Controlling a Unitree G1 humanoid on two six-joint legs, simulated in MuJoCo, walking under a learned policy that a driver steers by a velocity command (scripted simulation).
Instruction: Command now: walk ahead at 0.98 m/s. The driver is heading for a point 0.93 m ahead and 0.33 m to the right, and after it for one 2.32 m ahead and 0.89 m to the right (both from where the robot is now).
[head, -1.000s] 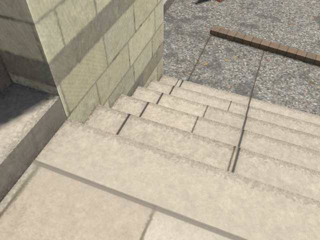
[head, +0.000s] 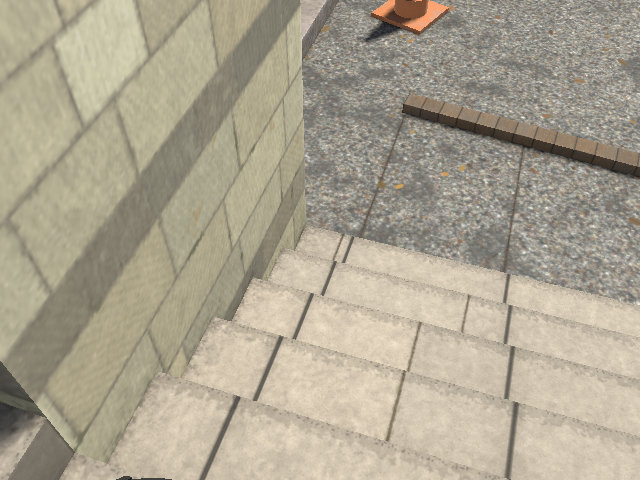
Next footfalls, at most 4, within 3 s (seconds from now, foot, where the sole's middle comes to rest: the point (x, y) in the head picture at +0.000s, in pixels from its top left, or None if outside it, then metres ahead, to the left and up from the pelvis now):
0.10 right None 0.26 -0.08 -0.77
0.56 left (239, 446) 0.64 0.18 -0.94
0.94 right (349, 391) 0.84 -0.11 -1.11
1.32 left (351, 329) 1.15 -0.15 -1.27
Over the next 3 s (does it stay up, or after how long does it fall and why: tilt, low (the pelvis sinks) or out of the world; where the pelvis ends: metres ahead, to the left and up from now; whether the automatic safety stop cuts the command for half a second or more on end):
stays up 2.09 -0.87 -1.02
